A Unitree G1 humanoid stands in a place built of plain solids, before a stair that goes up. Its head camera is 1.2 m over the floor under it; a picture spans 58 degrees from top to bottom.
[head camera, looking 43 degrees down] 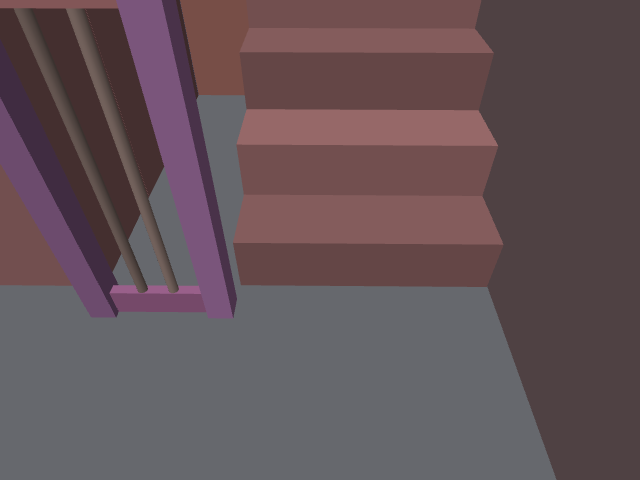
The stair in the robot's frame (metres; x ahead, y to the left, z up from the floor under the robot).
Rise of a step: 0.21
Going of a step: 0.26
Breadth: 0.90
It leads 1 degrees to the right of straight ahead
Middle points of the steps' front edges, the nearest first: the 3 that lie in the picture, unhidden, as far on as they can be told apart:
1.04 -0.16 0.21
1.31 -0.16 0.43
1.57 -0.16 0.64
